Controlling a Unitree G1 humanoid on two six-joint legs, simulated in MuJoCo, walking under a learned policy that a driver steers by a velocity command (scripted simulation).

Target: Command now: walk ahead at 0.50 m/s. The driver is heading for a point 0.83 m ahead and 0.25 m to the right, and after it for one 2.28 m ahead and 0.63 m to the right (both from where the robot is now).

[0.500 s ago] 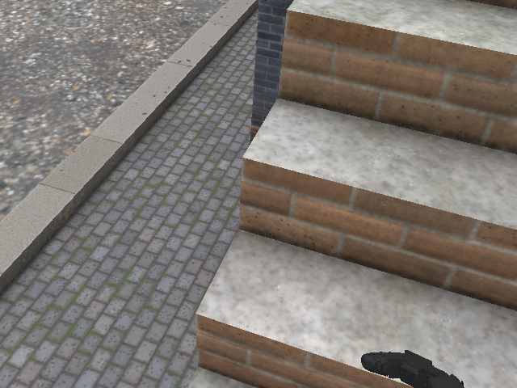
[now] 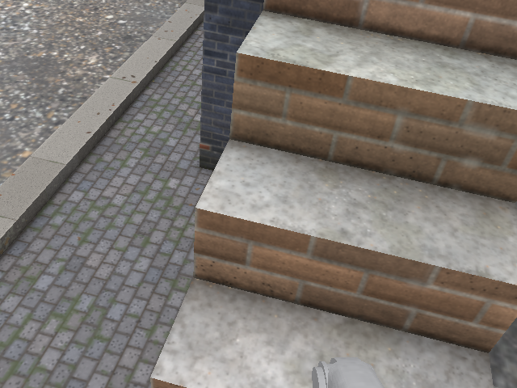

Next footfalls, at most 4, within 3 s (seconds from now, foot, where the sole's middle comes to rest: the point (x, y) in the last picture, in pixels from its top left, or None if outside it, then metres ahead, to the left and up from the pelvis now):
0.20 right None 0.19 -0.21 -0.57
0.94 left None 0.29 -0.01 -0.57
1.36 right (402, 373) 0.47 -0.29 -0.36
1.72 left None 0.23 -0.10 -0.57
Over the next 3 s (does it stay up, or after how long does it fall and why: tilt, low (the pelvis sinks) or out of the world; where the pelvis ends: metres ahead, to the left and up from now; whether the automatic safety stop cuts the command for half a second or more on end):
stays up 0.46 -0.15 0.40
